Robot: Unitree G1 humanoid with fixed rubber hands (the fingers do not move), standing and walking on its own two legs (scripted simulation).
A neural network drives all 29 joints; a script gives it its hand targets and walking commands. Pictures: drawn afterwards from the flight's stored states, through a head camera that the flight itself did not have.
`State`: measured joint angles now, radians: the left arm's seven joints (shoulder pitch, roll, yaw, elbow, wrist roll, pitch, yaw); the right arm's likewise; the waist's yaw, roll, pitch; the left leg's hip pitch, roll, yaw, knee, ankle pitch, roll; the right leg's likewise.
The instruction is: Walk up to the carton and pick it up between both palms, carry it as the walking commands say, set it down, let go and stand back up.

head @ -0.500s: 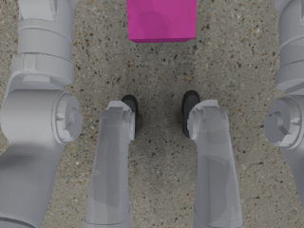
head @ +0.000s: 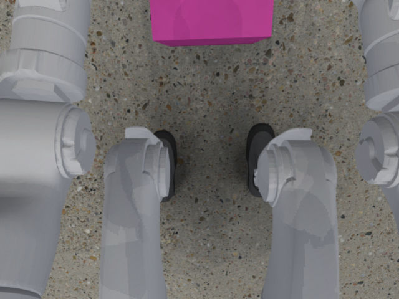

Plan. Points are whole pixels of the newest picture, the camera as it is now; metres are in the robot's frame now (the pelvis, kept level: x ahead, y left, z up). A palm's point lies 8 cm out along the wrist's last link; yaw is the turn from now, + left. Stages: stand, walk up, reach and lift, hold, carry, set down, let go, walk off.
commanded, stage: reach and lift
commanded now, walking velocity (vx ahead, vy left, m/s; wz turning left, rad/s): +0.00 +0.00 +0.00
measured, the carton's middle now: out of the picture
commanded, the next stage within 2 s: none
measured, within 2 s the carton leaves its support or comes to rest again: neither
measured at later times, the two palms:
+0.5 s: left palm out of the picture +0.56 +0.16 -0.27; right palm out of the picture +0.55 -0.18 -0.28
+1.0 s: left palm out of the picture +0.57 +0.15 -0.27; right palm out of the picture +0.56 -0.17 -0.27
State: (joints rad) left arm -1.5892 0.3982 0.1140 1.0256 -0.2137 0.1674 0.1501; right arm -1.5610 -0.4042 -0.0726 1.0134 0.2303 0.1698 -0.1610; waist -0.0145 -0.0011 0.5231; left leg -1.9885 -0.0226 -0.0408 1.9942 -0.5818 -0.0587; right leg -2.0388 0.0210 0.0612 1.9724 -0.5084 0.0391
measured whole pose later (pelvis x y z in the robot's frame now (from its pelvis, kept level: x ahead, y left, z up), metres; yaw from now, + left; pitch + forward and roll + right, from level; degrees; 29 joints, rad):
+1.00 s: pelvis +0.01 +0.00 -0.08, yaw +1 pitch +33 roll +1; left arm -1.61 0.34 0.07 1.23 -0.19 0.06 0.10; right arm -1.60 -0.38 -0.08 1.26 0.21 0.03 -0.09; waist -0.02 -0.01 0.52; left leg -2.20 -0.05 -0.06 2.26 -0.63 -0.07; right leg -2.24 0.00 0.05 2.23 -0.57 0.04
